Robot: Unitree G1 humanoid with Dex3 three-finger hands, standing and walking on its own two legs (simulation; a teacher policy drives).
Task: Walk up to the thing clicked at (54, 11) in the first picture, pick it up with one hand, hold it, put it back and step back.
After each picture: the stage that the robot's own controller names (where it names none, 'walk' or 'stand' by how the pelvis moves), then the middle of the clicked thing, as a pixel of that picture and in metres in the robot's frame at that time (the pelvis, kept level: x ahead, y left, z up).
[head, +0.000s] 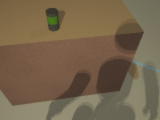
stand; (52, 19) +0.81 +0.18 -0.03
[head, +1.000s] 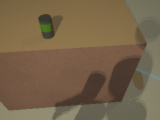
walk; (46, 27) +0.72 +0.22 -0.02
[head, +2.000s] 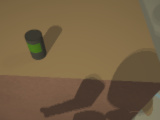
stand; (36, 45) +0.51 +0.21 +0.01
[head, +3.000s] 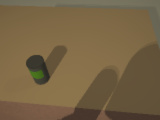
walk; (38, 70) +0.41 +0.20 -0.02
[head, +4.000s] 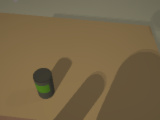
stand; (44, 84) +0.37 +0.16 -0.02
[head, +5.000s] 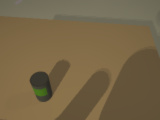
stand; (42, 87) +0.36 +0.17 -0.03
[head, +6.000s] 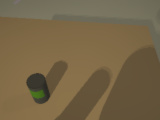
stand; (39, 89) +0.35 +0.18 -0.03
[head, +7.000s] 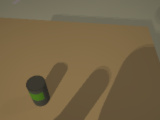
stand; (38, 91) +0.34 +0.18 -0.03
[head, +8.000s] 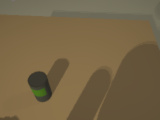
rise first; (40, 87) +0.35 +0.18 -0.03
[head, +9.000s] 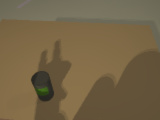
rise first; (43, 86) +0.36 +0.18 -0.02
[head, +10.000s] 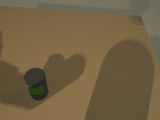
go down; (37, 84) +0.36 +0.15 -0.01
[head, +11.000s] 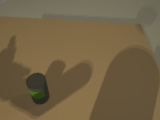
go down; (38, 89) +0.35 +0.16 -0.02
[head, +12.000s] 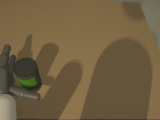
close; (29, 76) +0.36 +0.17 +0.03
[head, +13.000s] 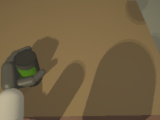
close; (29, 69) +0.39 +0.16 +0.04
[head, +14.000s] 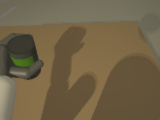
lift; (25, 58) +0.34 +0.16 +0.19
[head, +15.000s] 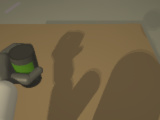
lift; (26, 66) +0.33 +0.17 +0.15
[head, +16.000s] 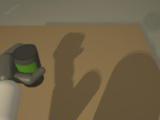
hold; (29, 66) +0.34 +0.16 +0.14
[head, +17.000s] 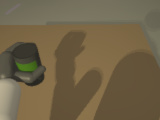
hold; (30, 65) +0.34 +0.16 +0.15
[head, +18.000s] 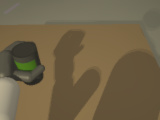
crouch; (29, 64) +0.34 +0.16 +0.15
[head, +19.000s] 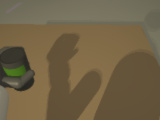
crouch; (18, 70) +0.32 +0.19 +0.14
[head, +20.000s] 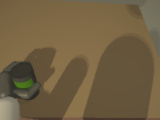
lower; (26, 82) +0.35 +0.18 +0.01
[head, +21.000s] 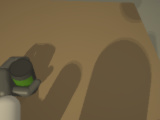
lower; (25, 78) +0.36 +0.17 +0.03
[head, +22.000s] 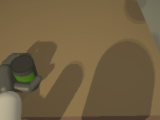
lower; (26, 74) +0.37 +0.17 +0.04
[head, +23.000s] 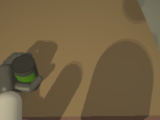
lower; (27, 74) +0.36 +0.17 +0.04
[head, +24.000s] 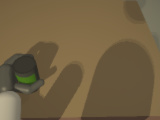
loosen; (28, 75) +0.36 +0.17 +0.04
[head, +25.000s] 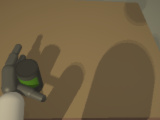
withdraw; (30, 77) +0.36 +0.16 +0.03
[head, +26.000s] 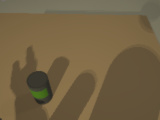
sink last; (40, 88) +0.33 +0.16 +0.01
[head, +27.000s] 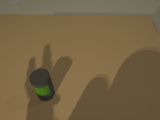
sink last; (43, 85) +0.34 +0.17 +0.01
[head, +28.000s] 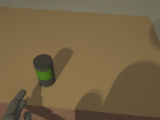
stand; (45, 71) +0.40 +0.17 +0.03
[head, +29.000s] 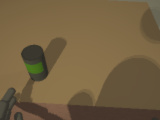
stand; (36, 63) +0.39 +0.17 +0.07
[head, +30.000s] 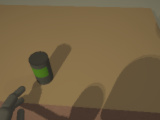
stand; (42, 68) +0.40 +0.17 +0.04
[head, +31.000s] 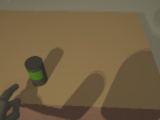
stand; (37, 71) +0.42 +0.19 -0.01
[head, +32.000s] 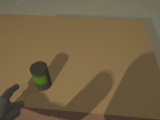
stand; (41, 76) +0.42 +0.18 -0.03
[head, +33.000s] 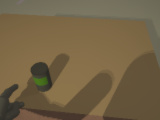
stand; (42, 77) +0.41 +0.18 -0.03
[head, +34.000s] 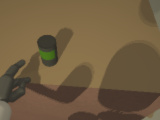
walk; (48, 51) +0.47 +0.12 +0.00
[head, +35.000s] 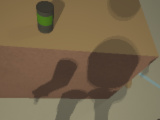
walk; (45, 18) +0.59 +0.17 -0.01
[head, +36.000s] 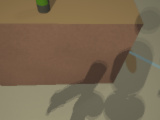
walk; (42, 0) +0.79 +0.23 +0.00
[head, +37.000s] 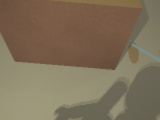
stand; out of the picture +1.02 +0.16 -0.01
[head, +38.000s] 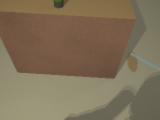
stand; out of the picture +1.03 +0.17 -0.03
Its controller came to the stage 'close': yes
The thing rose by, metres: 0.20
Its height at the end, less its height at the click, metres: +0.00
